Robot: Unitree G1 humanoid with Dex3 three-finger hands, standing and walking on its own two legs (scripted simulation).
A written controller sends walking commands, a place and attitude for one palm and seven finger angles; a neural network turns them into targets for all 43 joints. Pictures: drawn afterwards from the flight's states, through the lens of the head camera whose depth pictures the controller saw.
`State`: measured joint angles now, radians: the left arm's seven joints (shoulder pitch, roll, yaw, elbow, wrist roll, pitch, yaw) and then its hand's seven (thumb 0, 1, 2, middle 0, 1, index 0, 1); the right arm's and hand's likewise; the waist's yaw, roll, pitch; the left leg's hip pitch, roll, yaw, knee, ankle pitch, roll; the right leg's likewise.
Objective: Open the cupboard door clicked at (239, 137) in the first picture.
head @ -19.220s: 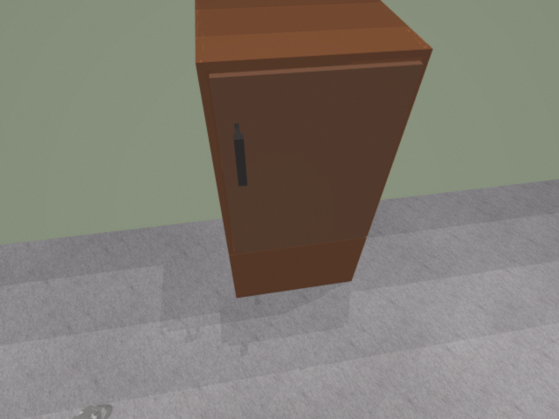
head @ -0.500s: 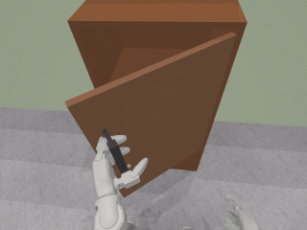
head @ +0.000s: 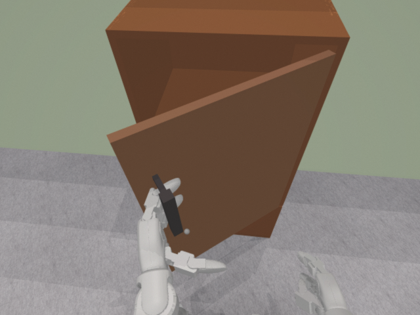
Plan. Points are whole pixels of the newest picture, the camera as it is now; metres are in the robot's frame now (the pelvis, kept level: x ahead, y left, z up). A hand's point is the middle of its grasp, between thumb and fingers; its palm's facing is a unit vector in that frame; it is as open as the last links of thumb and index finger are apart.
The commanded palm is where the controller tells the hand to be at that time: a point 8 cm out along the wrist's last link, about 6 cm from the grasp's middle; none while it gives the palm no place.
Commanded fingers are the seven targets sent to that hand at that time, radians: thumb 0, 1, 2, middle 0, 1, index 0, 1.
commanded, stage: slide the hand sideways off the handle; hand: left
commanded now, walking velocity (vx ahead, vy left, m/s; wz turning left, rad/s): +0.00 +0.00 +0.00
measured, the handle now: (167, 206) +0.30 +0.10 +0.06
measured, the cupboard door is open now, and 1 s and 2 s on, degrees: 37 41 41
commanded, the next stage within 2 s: draw the hand back to the body in 1.26 s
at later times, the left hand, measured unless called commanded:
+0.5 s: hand (181, 258) +0.21 +0.06 +0.06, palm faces -0.17 -0.98 +0.03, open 16.1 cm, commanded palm +0.19 +0.13 +0.06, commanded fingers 0.00 -0.50 0.30 -0.15 -0.30 -0.15 -0.30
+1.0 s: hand (147, 279) +0.18 +0.11 +0.06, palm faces -0.13 -0.99 +0.00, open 16.0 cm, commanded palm +0.15 +0.18 +0.06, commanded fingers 0.00 -0.50 0.30 -0.15 -0.30 -0.15 -0.30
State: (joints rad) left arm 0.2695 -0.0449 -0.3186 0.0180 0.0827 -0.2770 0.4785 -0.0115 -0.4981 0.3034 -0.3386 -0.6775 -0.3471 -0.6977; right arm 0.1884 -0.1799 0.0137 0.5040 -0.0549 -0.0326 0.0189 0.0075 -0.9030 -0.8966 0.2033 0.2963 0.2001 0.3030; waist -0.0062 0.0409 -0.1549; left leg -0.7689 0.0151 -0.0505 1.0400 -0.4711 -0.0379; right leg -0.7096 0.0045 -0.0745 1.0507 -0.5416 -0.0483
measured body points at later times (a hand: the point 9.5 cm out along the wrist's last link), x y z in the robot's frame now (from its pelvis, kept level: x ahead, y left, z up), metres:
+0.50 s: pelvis -0.01 +0.03 -0.01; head +0.03 +0.02 +0.44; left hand +0.21 +0.11 +0.06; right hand +0.16 -0.19 -0.09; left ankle +0.03 +0.14 -0.67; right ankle -0.01 -0.09 -0.67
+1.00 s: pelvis -0.01 +0.02 -0.02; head +0.04 +0.01 +0.43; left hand +0.18 +0.16 +0.06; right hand +0.18 -0.20 -0.08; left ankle +0.03 +0.14 -0.67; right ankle -0.01 -0.09 -0.67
